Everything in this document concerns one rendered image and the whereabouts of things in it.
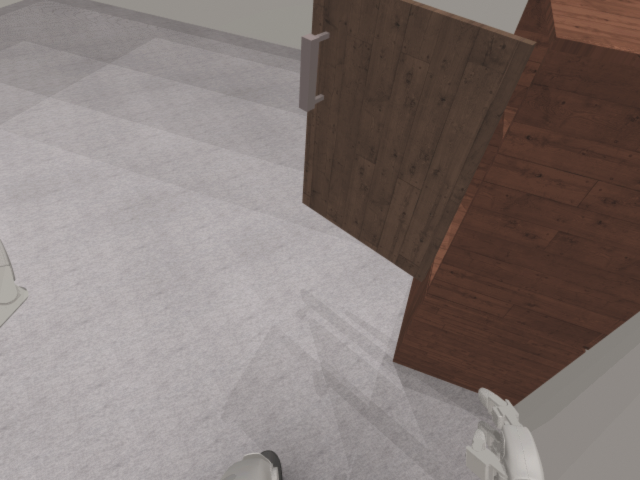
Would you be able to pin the robot left foot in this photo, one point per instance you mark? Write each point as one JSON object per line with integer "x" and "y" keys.
{"x": 273, "y": 458}

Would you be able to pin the robot right hand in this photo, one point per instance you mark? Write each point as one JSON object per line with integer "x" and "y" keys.
{"x": 513, "y": 454}

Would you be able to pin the handle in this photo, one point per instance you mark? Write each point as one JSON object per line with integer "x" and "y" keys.
{"x": 308, "y": 70}

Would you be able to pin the robot left thigh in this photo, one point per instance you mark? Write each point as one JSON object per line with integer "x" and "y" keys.
{"x": 251, "y": 469}

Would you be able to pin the robot left hand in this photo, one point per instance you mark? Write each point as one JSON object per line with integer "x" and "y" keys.
{"x": 11, "y": 295}

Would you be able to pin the cupboard door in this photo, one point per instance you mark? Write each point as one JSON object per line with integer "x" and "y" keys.
{"x": 412, "y": 97}

